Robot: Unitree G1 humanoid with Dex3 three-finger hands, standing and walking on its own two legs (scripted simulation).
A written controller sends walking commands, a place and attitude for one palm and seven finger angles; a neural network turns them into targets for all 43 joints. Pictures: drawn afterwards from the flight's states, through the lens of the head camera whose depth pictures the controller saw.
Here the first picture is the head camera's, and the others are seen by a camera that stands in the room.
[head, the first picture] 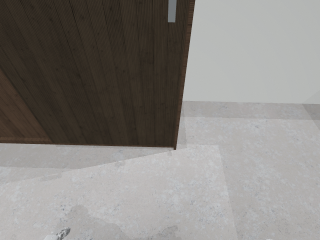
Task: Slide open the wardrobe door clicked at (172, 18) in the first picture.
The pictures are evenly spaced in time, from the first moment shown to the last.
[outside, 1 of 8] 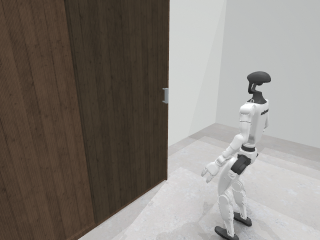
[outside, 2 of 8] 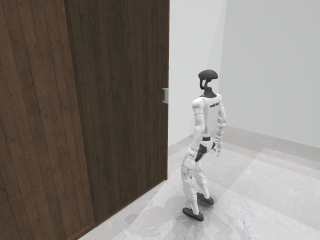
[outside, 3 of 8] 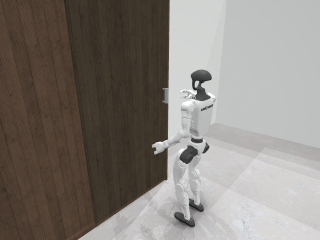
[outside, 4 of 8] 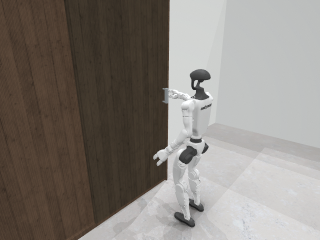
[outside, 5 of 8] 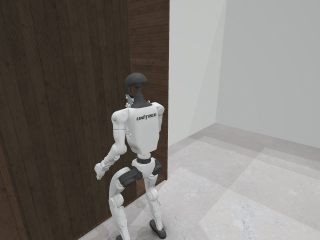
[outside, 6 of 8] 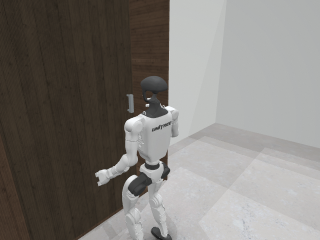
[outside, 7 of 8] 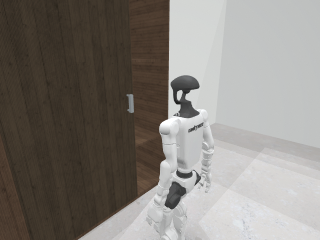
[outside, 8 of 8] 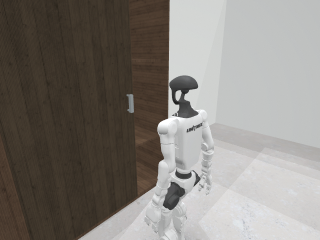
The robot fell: no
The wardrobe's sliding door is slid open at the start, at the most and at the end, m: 0.00 0.45 0.44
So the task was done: yes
